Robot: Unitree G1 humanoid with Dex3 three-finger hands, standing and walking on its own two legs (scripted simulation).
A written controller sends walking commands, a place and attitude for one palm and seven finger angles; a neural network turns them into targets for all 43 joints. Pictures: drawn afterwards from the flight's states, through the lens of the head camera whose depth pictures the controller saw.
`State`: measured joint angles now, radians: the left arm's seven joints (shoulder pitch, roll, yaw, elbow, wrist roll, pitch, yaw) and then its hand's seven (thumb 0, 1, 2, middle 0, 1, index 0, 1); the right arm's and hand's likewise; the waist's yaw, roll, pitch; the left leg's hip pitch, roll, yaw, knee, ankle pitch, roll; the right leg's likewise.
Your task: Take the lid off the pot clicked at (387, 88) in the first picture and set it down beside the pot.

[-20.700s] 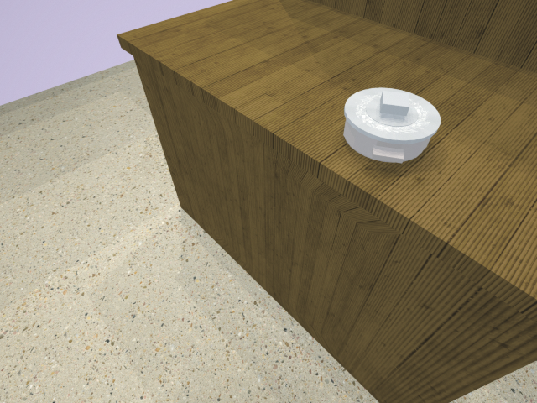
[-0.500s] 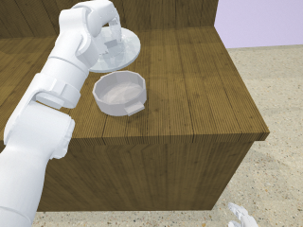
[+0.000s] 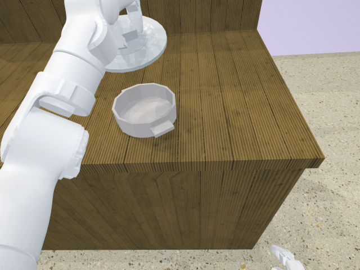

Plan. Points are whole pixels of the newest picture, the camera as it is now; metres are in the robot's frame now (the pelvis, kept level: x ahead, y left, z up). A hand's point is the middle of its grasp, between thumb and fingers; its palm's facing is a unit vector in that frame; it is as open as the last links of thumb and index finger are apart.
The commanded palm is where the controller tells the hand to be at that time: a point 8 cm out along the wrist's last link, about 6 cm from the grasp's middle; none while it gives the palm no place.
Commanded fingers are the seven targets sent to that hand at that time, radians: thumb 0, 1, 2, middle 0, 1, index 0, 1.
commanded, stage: move the lid sideways beside the pot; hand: left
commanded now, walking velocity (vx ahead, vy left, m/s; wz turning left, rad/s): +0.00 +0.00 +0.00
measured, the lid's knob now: (122, 31) +0.50 +0.11 +0.30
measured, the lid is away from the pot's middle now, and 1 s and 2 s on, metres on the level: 0.02 0.12 0.24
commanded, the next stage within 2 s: none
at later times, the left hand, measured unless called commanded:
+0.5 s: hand (98, 33) +0.47 +0.14 +0.31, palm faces -0.11 -0.05 -0.99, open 7.7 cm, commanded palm +0.44 +0.16 +0.38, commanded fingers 0.00 0.51 1.14 -0.82 -0.95 -0.89 -0.97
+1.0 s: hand (67, 36) +0.47 +0.20 +0.31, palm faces -0.12 -0.04 -0.99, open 7.7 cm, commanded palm +0.44 +0.21 +0.38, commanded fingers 0.00 0.51 1.14 -0.82 -0.95 -0.89 -0.97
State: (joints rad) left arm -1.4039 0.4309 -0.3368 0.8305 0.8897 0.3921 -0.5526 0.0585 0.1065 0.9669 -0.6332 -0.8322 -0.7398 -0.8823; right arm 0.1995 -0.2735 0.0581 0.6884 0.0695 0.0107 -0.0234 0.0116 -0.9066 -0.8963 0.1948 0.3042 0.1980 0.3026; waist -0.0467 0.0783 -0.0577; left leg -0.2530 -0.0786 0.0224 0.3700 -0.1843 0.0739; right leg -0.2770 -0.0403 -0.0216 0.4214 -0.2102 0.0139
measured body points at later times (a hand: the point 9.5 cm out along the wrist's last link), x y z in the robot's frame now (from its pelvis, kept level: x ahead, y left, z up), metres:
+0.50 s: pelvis +0.00 +0.00 +0.00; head +0.01 -0.03 +0.45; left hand +0.47 +0.14 +0.37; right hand +0.13 -0.25 -0.12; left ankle +0.00 +0.07 -0.74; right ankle +0.00 -0.13 -0.74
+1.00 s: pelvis +0.00 +0.00 +0.00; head +0.02 -0.02 +0.45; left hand +0.47 +0.20 +0.36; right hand +0.12 -0.25 -0.12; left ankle +0.00 +0.07 -0.74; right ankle +0.00 -0.13 -0.74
